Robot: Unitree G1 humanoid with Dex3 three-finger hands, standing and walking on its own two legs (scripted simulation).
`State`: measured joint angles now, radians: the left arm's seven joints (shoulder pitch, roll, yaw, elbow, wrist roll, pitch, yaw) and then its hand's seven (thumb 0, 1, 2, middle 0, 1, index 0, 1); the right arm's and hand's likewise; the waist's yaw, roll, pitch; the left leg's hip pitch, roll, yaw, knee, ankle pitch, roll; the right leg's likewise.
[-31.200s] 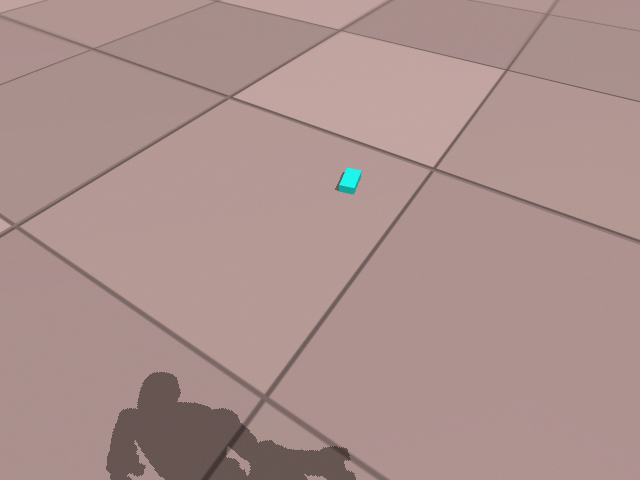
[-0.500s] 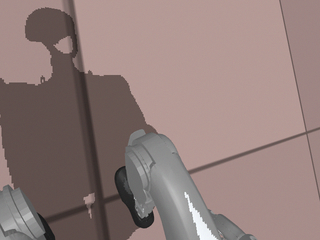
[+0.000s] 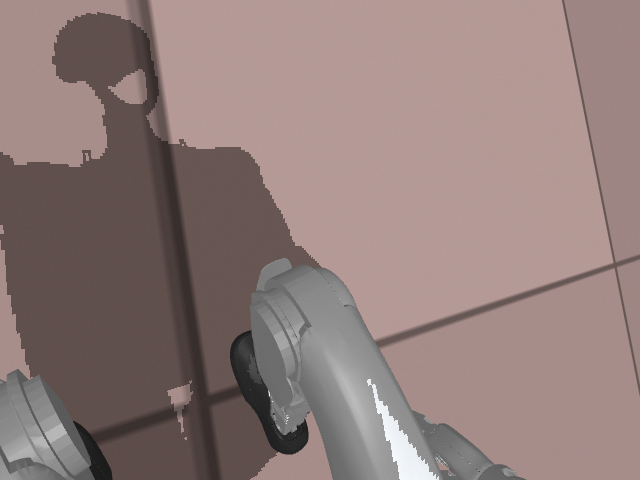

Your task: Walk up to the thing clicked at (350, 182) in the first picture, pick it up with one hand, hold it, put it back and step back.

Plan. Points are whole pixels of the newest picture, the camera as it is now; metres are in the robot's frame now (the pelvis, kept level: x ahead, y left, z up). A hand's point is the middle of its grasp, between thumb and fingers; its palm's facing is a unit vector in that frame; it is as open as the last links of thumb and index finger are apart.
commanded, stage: close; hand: left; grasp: from above
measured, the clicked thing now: out of the picture +0.47 +0.34 -0.29
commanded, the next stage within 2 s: settle in 0.96 s
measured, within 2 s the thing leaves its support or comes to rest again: leaves its support in 1.36 s
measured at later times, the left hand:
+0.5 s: hand out of the picture +0.45 +0.33 -0.26, palm faces -0.45 -0.13 -0.88, open 10.5 cm
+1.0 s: hand out of the picture +0.45 +0.34 -0.26, palm faces -0.45 -0.14 -0.89, open 10.3 cm
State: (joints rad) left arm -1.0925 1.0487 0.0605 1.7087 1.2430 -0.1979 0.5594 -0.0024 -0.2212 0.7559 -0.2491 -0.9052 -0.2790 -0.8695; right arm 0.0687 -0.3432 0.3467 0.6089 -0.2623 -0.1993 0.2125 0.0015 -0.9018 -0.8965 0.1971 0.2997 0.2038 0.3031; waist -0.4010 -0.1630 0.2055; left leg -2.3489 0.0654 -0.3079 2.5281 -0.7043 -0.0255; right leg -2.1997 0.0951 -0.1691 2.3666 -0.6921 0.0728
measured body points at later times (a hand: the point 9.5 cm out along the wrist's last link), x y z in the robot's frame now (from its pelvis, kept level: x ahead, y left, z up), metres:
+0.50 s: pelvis +0.00 +0.00 +0.00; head +0.29 +0.13 +0.31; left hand +0.47 +0.34 -0.21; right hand +0.06 -0.25 -0.06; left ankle +0.06 +0.14 -0.28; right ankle +0.11 -0.12 -0.28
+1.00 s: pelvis +0.00 +0.00 +0.00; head +0.29 +0.13 +0.32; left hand +0.47 +0.34 -0.21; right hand +0.07 -0.25 -0.06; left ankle +0.06 +0.14 -0.28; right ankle +0.11 -0.12 -0.28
